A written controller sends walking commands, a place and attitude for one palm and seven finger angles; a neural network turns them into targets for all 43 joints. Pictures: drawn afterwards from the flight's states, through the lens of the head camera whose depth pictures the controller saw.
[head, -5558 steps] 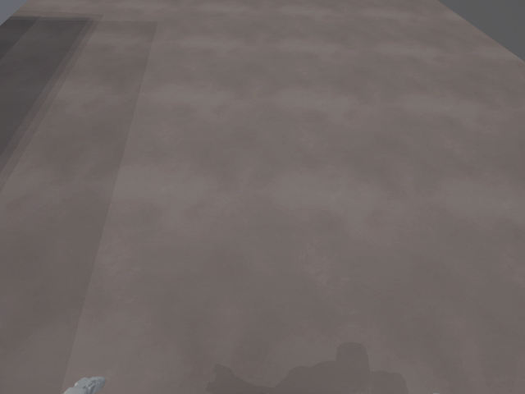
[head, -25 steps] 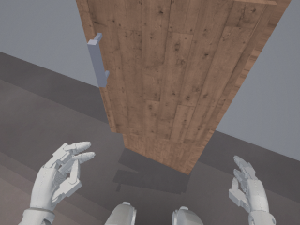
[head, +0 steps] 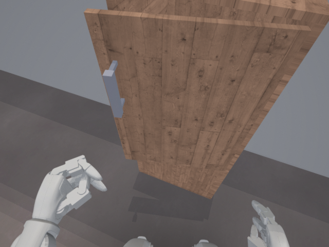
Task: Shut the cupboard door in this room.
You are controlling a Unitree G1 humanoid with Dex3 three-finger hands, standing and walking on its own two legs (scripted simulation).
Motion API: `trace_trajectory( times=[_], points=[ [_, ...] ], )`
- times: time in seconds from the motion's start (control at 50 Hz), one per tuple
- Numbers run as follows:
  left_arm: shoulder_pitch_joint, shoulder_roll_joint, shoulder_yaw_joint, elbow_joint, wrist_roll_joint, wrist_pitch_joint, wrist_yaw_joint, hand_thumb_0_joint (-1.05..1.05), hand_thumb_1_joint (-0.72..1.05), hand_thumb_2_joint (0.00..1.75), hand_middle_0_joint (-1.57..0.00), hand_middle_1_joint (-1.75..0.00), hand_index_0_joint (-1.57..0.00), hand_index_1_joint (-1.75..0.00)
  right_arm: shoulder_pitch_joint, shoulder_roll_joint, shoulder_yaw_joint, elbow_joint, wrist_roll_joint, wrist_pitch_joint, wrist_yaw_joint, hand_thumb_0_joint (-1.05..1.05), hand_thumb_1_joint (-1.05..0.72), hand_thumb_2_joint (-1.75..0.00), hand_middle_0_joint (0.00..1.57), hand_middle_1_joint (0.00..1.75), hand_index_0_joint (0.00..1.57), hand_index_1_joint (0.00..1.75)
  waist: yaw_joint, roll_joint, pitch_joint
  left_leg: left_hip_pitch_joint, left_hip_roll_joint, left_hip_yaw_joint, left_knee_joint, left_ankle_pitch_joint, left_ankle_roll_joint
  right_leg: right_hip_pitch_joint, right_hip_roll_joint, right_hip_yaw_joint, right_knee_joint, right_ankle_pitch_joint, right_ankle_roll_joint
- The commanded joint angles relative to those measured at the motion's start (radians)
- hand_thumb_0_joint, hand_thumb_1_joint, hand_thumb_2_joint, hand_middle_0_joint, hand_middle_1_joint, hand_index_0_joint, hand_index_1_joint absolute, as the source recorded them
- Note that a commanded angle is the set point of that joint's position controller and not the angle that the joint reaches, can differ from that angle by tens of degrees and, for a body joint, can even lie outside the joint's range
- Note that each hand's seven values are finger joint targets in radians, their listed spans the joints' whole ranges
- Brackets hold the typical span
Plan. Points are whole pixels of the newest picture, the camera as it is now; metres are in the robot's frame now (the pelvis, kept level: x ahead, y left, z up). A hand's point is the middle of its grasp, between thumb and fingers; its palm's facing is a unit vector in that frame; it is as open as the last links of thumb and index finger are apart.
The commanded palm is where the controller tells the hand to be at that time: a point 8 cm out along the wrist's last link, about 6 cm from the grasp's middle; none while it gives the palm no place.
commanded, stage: raise the hand and make a fist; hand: left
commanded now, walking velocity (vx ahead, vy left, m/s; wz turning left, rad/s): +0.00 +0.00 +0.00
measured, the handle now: (116, 90) +0.45 +0.16 +0.13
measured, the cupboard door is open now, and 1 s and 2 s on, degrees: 15 15 15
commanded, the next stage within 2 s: bring the fist close to the handle in 0.90 s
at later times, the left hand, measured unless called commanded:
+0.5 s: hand (81, 169) +0.24 +0.17 +0.13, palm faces -0.03 -1.00 -0.08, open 3.1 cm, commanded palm +0.21 +0.23 +0.13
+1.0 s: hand (89, 176) +0.22 +0.16 +0.13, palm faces -0.03 -1.00 -0.06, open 3.1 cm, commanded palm +0.20 +0.21 +0.13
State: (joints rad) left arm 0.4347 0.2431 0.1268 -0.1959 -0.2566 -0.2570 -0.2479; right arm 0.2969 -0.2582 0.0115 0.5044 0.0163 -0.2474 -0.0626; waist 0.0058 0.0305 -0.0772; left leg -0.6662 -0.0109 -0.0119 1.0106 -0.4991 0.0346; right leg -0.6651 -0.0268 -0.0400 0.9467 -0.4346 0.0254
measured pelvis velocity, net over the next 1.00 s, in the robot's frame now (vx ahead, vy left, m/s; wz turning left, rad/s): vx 0.00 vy -0.03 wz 0.01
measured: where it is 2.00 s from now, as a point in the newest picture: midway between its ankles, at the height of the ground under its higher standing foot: outside the picture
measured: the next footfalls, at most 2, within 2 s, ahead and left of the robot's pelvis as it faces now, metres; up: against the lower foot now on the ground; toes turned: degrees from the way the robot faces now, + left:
none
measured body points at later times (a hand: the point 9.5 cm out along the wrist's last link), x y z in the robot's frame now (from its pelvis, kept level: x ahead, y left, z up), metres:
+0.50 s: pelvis +0.01 -0.02 +0.02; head +0.03 -0.03 +0.47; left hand +0.23 +0.23 +0.14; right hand +0.20 -0.23 -0.04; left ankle +0.00 +0.09 -0.68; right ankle +0.02 -0.14 -0.68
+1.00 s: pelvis +0.00 -0.03 +0.03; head +0.01 -0.05 +0.48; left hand +0.22 +0.21 +0.14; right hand +0.18 -0.26 -0.04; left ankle +0.00 +0.09 -0.68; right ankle +0.02 -0.14 -0.68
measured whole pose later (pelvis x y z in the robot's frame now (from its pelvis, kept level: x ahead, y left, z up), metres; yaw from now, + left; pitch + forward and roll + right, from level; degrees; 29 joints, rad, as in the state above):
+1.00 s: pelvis +0.00 -0.03 +0.03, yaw +0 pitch +3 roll -1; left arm 0.32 0.26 0.20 -0.13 -0.30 -0.15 -0.31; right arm 0.27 -0.26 0.04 0.54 0.03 -0.27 -0.09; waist 0.03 0.05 -0.04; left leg -0.43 0.01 -0.03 0.79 -0.41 -0.01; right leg -0.45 0.00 -0.06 0.77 -0.37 -0.02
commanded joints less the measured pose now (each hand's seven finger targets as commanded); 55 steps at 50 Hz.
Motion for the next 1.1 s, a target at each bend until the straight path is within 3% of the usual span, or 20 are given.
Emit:
trace_trajectory(
  times=[0.0,0.18,0.22,0.26,0.32,0.4,0.5,0.54,0.64,0.7,0.72,0.76,0.84,0.88,0.92,0.98,1.08],
  points=[
    [-0.072,0.111,0.076,-0.255,-0.023,-0.050,0.017,0.00,0.90,0.90,-1.13,-1.32,-1.13,-1.32,-0.059,-0.105,-0.035,-0.179,0.011,-0.044,-0.007,0.00,-0.90,-0.90,0.20,0.30,0.20,0.30,0.010,0.047,-0.183,0.151,0.016,-0.058,-0.232,0.333,-0.045,0.121,0.044,-0.061,-0.096,0.209,-0.049],
    [-0.117,0.125,0.093,-0.233,-0.036,0.027,-0.021,0.00,0.90,0.90,-1.30,-1.50,-1.30,-1.50,-0.062,-0.103,-0.018,-0.183,0.018,-0.022,-0.010,0.00,-0.90,-0.90,0.20,0.30,0.20,0.30,0.007,0.041,-0.160,0.203,0.017,-0.048,-0.263,0.389,-0.044,0.191,0.046,-0.056,-0.151,0.287,-0.046],
    [-0.136,0.154,0.119,-0.227,-0.039,0.037,-0.024,0.00,0.90,0.90,-1.30,-1.50,-1.30,-1.50,-0.071,-0.107,-0.015,-0.174,0.019,-0.022,-0.012,0.00,-0.90,-0.90,0.20,0.30,0.20,0.30,0.009,0.027,-0.155,0.205,0.015,-0.046,-0.269,0.381,-0.039,0.218,0.046,-0.050,-0.167,0.293,-0.049],
    [-0.162,0.148,0.116,-0.247,-0.046,0.044,-0.030,0.00,0.90,0.90,-1.30,-1.50,-1.30,-1.50,-0.076,-0.103,-0.008,-0.178,0.020,-0.024,-0.012,0.00,-0.90,-0.90,0.20,0.30,0.20,0.30,0.010,0.051,-0.159,0.222,0.012,-0.044,-0.281,0.381,-0.039,0.230,0.044,-0.051,-0.178,0.300,-0.049],
    [-0.174,0.168,0.143,-0.227,-0.053,0.053,-0.034,0.00,0.90,0.90,-1.30,-1.50,-1.30,-1.50,-0.083,-0.104,-0.006,-0.168,0.020,-0.028,-0.015,0.00,-0.90,-0.90,0.20,0.30,0.20,0.30,0.014,0.020,-0.153,0.230,0.012,-0.040,-0.291,0.381,-0.033,0.255,0.044,-0.045,-0.200,0.313,-0.049],
    [-0.208,0.166,0.148,-0.223,-0.066,0.063,-0.048,0.00,0.90,0.90,-1.30,-1.50,-1.30,-1.50,-0.089,-0.104,-0.003,-0.157,0.023,-0.039,-0.019,0.00,-0.90,-0.90,0.20,0.30,0.20,0.30,0.014,0.032,-0.145,0.249,0.007,-0.034,-0.313,0.372,-0.033,0.276,0.039,-0.042,-0.224,0.321,-0.046],
    [-0.225,0.170,0.169,-0.145,-0.085,0.096,-0.067,0.00,0.90,0.90,-1.30,-1.50,-1.30,-1.50,-0.103,-0.107,-0.001,-0.143,0.028,-0.048,-0.028,0.00,-0.90,-0.90,0.20,0.30,0.20,0.30,0.021,-0.020,-0.099,0.228,0.000,-0.019,-0.334,0.314,-0.024,0.307,0.030,-0.019,-0.280,0.279,-0.040],
    [-0.213,0.164,0.167,-0.135,-0.088,0.098,-0.072,0.00,0.90,0.90,-1.30,-1.50,-1.30,-1.50,-0.109,-0.107,-0.005,-0.143,0.029,-0.053,-0.029,0.00,-0.90,-0.90,0.20,0.30,0.20,0.30,0.026,-0.043,-0.109,0.228,-0.004,-0.011,-0.332,0.316,-0.020,0.326,0.021,0.000,-0.296,0.277,-0.037],
    [-0.230,0.178,0.175,-0.166,-0.082,0.068,-0.066,0.00,0.90,0.90,-1.30,-1.50,-1.30,-1.50,-0.111,-0.105,-0.010,-0.140,0.025,-0.065,-0.026,0.00,-0.90,-0.90,0.20,0.30,0.20,0.30,0.029,-0.026,-0.121,0.232,-0.009,0.001,-0.328,0.316,-0.019,0.346,0.011,0.029,-0.311,0.268,-0.033],
    [-0.241,0.178,0.174,-0.174,-0.078,0.044,-0.055,0.00,0.90,0.90,-1.30,-1.50,-1.30,-1.50,-0.109,-0.106,-0.011,-0.133,0.024,-0.071,-0.025,0.00,-0.90,-0.90,0.20,0.30,0.20,0.30,0.027,-0.008,-0.108,0.238,-0.011,0.001,-0.335,0.295,-0.020,0.328,0.016,0.023,-0.311,0.236,-0.035],
    [-0.235,0.194,0.185,-0.162,-0.074,0.039,-0.048,0.00,0.90,0.90,-1.30,-1.50,-1.30,-1.50,-0.108,-0.108,-0.014,-0.129,0.023,-0.071,-0.027,0.00,-0.90,-0.90,0.20,0.30,0.20,0.30,0.024,-0.040,-0.098,0.228,-0.006,0.002,-0.326,0.296,-0.017,0.331,0.014,0.035,-0.318,0.233,-0.032],
    [-0.239,0.177,0.174,-0.158,-0.074,0.035,-0.048,0.00,0.90,0.90,-1.30,-1.50,-1.30,-1.50,-0.108,-0.106,-0.013,-0.130,0.023,-0.073,-0.025,0.00,-0.90,-0.90,0.20,0.30,0.20,0.30,0.026,-0.012,-0.098,0.227,-0.011,0.005,-0.332,0.275,-0.019,0.324,0.011,0.037,-0.323,0.203,-0.031],
    [-0.235,0.168,0.157,-0.132,-0.072,0.036,-0.053,0.00,0.90,0.90,-1.30,-1.50,-1.30,-1.50,-0.114,-0.109,-0.013,-0.127,0.025,-0.075,-0.028,0.00,-0.90,-0.90,0.20,0.30,0.20,0.30,0.020,-0.051,-0.067,0.210,-0.010,0.006,-0.329,0.232,-0.017,0.308,0.005,0.058,-0.352,0.121,-0.027],
    [-0.248,0.178,0.159,-0.147,-0.072,0.039,-0.057,0.00,0.90,0.90,-1.30,-1.50,-1.30,-1.50,-0.117,-0.109,-0.012,-0.130,0.026,-0.078,-0.030,0.00,-0.90,-0.90,0.20,0.30,0.20,0.30,0.022,-0.006,-0.074,0.220,-0.012,0.005,-0.332,0.230,-0.017,0.307,0.006,0.058,-0.350,0.119,-0.029],
    [-0.246,0.188,0.170,-0.147,-0.072,0.040,-0.055,0.00,0.90,0.90,-1.30,-1.50,-1.30,-1.50,-0.113,-0.112,-0.012,-0.124,0.024,-0.080,-0.032,0.00,-0.90,-0.90,0.20,0.30,0.20,0.30,0.021,-0.033,-0.090,0.223,-0.008,0.002,-0.327,0.248,-0.015,0.318,0.008,0.055,-0.345,0.143,-0.029],
    [-0.247,0.168,0.160,-0.155,-0.074,0.036,-0.055,0.00,0.90,0.90,-1.30,-1.50,-1.30,-1.50,-0.112,-0.109,-0.011,-0.122,0.024,-0.083,-0.031,0.00,-0.90,-0.90,0.20,0.30,0.20,0.30,0.020,-0.015,-0.091,0.242,-0.007,-0.002,-0.339,0.260,-0.016,0.310,0.017,0.030,-0.328,0.180,-0.031],
    [-0.398,0.131,0.091,-0.113,-0.055,0.047,-0.042,0.00,0.90,0.90,-1.30,-1.50,-1.30,-1.50,-0.107,-0.113,-0.006,-0.101,0.024,-0.084,-0.040,0.00,-0.90,-0.90,0.20,0.30,0.20,0.30,-0.008,-0.016,-0.052,0.242,-0.005,-0.017,-0.352,0.210,-0.016,0.260,0.022,0.009,-0.323,0.133,-0.028]
  ],
)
